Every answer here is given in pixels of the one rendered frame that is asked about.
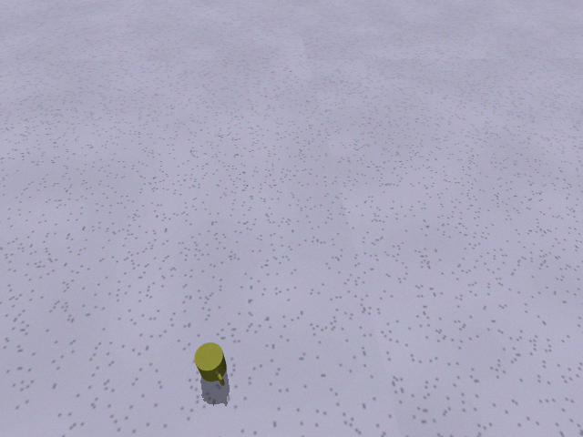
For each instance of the mug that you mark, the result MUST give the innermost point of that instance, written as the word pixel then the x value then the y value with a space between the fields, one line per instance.
pixel 211 363

